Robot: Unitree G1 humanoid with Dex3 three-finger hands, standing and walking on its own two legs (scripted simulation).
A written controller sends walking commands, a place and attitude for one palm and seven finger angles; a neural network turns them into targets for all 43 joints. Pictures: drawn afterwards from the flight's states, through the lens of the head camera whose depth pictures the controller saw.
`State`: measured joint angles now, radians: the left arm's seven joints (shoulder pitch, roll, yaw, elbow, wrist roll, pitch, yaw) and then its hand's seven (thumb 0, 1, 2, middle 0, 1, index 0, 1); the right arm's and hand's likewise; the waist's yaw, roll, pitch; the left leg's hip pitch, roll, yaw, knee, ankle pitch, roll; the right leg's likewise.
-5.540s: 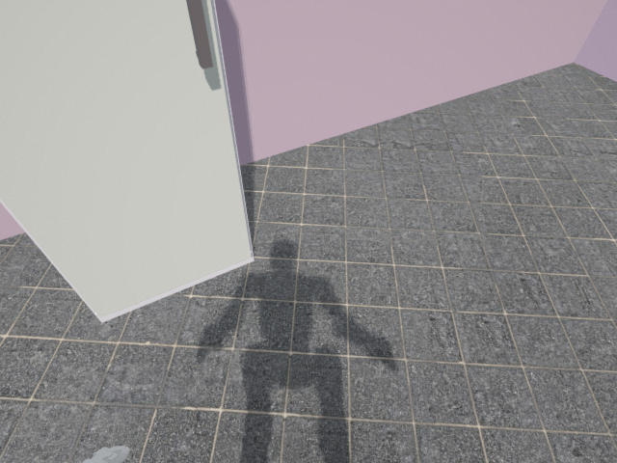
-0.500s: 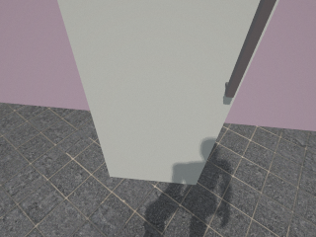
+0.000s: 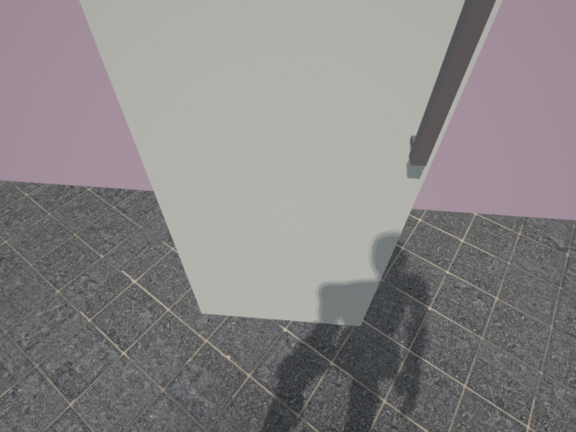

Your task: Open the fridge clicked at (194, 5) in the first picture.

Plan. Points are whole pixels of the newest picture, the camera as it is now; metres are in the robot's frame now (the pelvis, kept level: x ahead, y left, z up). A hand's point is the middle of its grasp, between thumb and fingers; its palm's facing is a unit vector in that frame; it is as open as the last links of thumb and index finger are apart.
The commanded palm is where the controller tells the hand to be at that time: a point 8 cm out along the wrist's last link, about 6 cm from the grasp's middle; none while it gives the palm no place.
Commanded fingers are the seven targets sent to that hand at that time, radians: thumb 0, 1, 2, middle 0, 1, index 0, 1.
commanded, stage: come to a stop and stand still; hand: right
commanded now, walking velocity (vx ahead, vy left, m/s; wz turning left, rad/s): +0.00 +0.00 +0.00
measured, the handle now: (447, 65) +0.54 -0.16 +0.25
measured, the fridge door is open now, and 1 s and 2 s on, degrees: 0 0 0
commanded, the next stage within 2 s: look again from close up in 0.38 s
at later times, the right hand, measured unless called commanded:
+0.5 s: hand out of the picture +0.04 -0.21 -0.17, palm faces +0.00 +0.97 -0.25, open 7.4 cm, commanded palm none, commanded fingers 0.00 -0.90 -0.90 0.20 0.30 0.20 0.30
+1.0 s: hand out of the picture +0.03 -0.21 -0.17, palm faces -0.01 +0.97 -0.24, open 7.4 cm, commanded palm none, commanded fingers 0.00 -0.90 -0.90 0.20 0.30 0.20 0.30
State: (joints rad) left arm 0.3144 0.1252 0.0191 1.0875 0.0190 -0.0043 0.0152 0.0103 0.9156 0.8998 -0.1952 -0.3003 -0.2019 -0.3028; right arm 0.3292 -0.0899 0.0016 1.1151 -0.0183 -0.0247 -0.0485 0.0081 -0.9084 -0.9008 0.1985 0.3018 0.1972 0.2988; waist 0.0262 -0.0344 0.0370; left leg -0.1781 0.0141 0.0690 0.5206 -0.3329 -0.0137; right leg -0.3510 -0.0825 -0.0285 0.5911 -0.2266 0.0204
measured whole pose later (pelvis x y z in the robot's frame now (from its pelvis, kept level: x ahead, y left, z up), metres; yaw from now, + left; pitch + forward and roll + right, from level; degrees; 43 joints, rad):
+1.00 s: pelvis +0.01 -0.01 +0.01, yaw +1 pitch -1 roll +0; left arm 0.19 0.21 0.00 1.10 0.01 -0.01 0.01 0.01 0.91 0.90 -0.20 -0.30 -0.20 -0.30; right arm 0.27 -0.23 0.00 1.08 -0.02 -0.01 -0.02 0.01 -0.91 -0.90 0.20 0.30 0.20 0.30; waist -0.01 0.02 0.04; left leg -0.13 0.05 0.04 0.47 -0.33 -0.03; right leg -0.27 -0.05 -0.07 0.49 -0.21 0.01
